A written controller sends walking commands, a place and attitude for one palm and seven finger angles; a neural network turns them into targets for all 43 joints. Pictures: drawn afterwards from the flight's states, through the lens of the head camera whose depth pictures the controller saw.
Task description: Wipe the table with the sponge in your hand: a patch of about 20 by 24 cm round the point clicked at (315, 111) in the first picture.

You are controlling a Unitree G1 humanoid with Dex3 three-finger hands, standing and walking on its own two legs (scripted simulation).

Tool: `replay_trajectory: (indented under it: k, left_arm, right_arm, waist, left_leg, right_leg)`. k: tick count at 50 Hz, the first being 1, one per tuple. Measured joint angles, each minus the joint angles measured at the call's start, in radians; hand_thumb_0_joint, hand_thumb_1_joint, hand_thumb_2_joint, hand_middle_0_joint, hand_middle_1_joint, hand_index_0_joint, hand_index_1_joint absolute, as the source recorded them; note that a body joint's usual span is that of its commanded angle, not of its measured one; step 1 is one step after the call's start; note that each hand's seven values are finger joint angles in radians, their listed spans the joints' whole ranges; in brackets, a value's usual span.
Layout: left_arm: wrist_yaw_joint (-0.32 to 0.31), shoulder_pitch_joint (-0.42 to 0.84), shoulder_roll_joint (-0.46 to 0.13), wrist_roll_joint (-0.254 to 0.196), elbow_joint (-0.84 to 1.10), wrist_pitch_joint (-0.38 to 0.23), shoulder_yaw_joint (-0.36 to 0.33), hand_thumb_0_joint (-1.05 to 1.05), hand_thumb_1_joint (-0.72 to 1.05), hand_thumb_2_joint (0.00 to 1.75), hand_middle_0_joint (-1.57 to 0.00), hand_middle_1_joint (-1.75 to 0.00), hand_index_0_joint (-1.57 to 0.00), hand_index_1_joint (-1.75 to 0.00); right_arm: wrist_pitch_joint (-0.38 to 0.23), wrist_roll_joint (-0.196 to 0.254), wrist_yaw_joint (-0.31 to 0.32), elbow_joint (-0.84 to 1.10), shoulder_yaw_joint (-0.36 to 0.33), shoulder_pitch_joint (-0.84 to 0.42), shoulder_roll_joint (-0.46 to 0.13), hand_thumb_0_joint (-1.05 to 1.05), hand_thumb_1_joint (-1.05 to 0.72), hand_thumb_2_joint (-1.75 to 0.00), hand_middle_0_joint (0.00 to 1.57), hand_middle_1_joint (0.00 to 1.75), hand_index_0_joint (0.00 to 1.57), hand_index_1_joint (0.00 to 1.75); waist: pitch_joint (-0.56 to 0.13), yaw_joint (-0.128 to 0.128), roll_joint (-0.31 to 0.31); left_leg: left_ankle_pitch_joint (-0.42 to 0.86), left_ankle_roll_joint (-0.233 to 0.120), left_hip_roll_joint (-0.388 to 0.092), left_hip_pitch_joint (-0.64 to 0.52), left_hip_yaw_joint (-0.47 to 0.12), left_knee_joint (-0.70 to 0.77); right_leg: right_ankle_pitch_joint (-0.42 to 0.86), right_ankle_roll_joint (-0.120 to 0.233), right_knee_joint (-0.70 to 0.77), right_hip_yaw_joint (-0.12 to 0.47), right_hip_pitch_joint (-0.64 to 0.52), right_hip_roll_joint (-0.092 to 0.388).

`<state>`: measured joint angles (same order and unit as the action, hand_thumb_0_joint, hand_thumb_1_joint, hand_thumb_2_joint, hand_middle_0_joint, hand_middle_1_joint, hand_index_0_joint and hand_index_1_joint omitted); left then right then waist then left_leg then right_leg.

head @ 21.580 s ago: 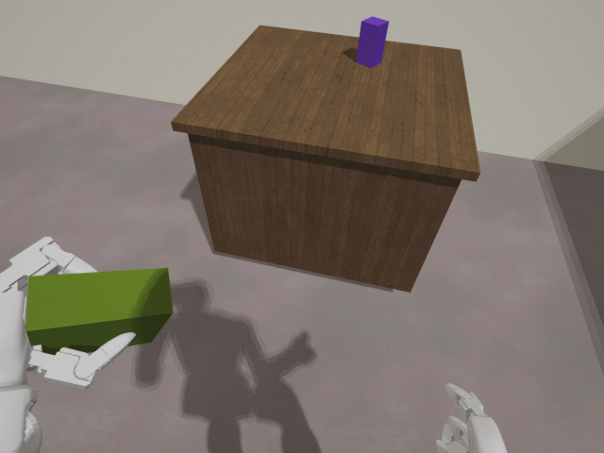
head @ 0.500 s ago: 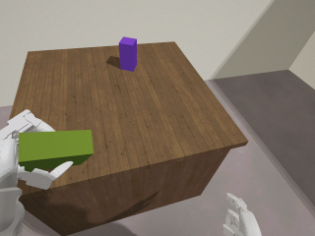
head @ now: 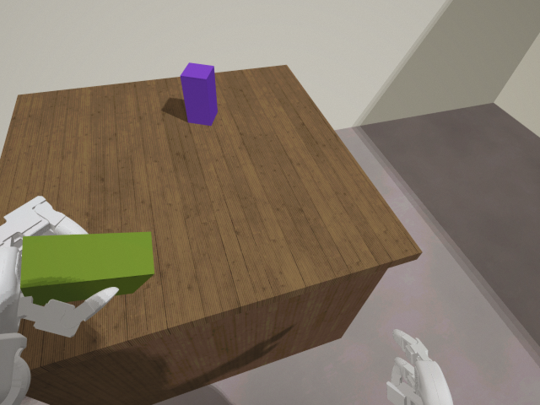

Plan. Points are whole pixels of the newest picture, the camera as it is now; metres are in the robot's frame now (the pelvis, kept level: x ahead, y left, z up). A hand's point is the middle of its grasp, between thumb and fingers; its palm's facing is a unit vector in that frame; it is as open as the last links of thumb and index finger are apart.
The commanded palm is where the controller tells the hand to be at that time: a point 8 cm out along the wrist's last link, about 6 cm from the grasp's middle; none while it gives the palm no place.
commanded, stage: come to a stop and stand still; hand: left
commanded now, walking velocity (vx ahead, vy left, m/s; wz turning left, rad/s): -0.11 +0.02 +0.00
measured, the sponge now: (106, 268) +0.23 +0.21 +0.14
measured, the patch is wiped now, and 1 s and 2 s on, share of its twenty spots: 0.00 0.00 0.00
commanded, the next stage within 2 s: look again from close up in 1.12 s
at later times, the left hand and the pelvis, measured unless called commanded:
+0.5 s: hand (41, 242) +0.24 +0.27 +0.17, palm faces +0.43 -0.81 -0.39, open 9.2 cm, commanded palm +0.16 +0.28 +0.17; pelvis -0.01 +0.00 +0.00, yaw -1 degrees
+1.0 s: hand (38, 262) +0.22 +0.28 +0.15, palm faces +0.36 -0.87 -0.34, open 9.2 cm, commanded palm +0.16 +0.31 +0.17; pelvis +0.00 +0.03 +0.00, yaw +0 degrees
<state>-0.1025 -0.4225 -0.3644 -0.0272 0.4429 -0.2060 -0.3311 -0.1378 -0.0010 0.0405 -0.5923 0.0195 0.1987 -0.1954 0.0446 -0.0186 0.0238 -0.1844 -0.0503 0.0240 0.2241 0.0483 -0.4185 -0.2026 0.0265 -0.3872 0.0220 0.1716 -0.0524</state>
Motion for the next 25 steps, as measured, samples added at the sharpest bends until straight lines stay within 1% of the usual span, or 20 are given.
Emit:
replay_trajectory:
  k: [7,17,18,19,20,21,23,25]
  left_arm:
    - [0.001,-0.022,-0.012,-0.016,0.023,0.006,-0.009,0.00,-0.42,1.05,-0.82,-1.39,-0.82,-1.40]
    - [-0.002,-0.026,0.001,-0.023,0.016,0.029,0.006,0.00,-0.42,1.05,-0.82,-1.39,-0.82,-1.40]
    - [0.021,0.025,-0.031,0.019,0.006,0.032,-0.004,-0.01,-0.42,1.05,-0.82,-1.39,-0.82,-1.39]
    - [0.041,0.102,-0.077,0.038,-0.039,0.004,-0.025,-0.01,-0.42,1.05,-0.82,-1.39,-0.82,-1.39]
    - [0.049,0.169,-0.106,0.033,-0.094,-0.022,-0.049,-0.01,-0.42,1.05,-0.82,-1.38,-0.82,-1.39]
    - [0.046,0.210,-0.116,0.020,-0.132,-0.027,-0.076,-0.01,-0.42,1.05,-0.82,-1.38,-0.82,-1.39]
    - [0.027,0.212,-0.094,-0.012,-0.144,-0.020,-0.113,-0.01,-0.42,1.05,-0.82,-1.39,-0.82,-1.39]
    - [0.013,0.150,-0.053,-0.028,-0.100,-0.019,-0.103,-0.01,-0.42,1.05,-0.81,-1.39,-0.82,-1.40]
  right_arm:
    - [0.007,0.005,0.008,0.020,0.000,-0.026,0.001,0.02,-0.90,-0.90,0.20,0.30,0.21,0.30]
    - [0.022,0.004,0.017,0.027,0.005,-0.034,0.002,0.01,-0.90,-0.90,0.20,0.30,0.21,0.30]
    - [0.009,-0.004,0.016,0.035,-0.004,-0.019,0.001,0.01,-0.90,-0.90,0.20,0.30,0.21,0.30]
    - [-0.004,-0.007,0.014,0.030,-0.005,-0.012,0.002,0.01,-0.90,-0.90,0.20,0.30,0.21,0.30]
    - [-0.008,-0.006,0.006,0.019,-0.003,-0.014,0.002,0.01,-0.90,-0.90,0.20,0.30,0.21,0.30]
    - [-0.007,-0.004,-0.007,0.013,-0.001,-0.021,0.000,0.01,-0.90,-0.90,0.20,0.30,0.21,0.30]
    - [-0.010,0.006,-0.034,0.014,-0.001,-0.031,-0.004,0.01,-0.90,-0.90,0.20,0.30,0.21,0.30]
    - [-0.017,0.010,-0.048,0.025,-0.008,-0.024,-0.010,0.02,-0.90,-0.90,0.20,0.30,0.21,0.30]
  waist:
    - [0.002,-0.005,-0.005]
    - [-0.005,-0.014,-0.012]
    - [0.000,-0.029,-0.013]
    - [0.004,-0.044,-0.006]
    - [0.008,-0.054,-0.001]
    - [0.014,-0.057,0.000]
    - [0.021,-0.042,-0.004]
    - [0.018,-0.020,-0.012]
  left_leg:
    - [-0.008,0.005,-0.004,0.001,0.000,0.002]
    - [0.000,0.007,-0.007,0.000,-0.006,0.013]
    - [-0.002,0.007,-0.011,0.017,-0.013,-0.003]
    - [-0.001,0.008,-0.012,0.036,-0.019,-0.015]
    - [0.001,0.009,-0.014,0.047,-0.020,-0.021]
    - [0.002,0.010,-0.018,0.051,-0.015,-0.025]
    - [0.003,0.007,-0.019,0.050,0.003,-0.027]
    - [-0.001,0.000,-0.014,0.047,0.017,-0.030]
  right_leg:
    - [-0.003,0.003,0.010,0.001,-0.002,-0.004]
    - [0.009,0.005,0.031,-0.004,-0.009,-0.007]
    - [0.012,0.003,0.031,-0.011,-0.002,-0.011]
    - [0.013,0.005,0.022,-0.018,0.014,-0.013]
    - [0.014,0.008,0.015,-0.019,0.026,-0.015]
    - [0.017,0.009,0.011,-0.014,0.034,-0.017]
    - [0.018,0.005,-0.005,0.002,0.043,-0.017]
    - [0.012,-0.002,-0.022,0.015,0.050,-0.012]
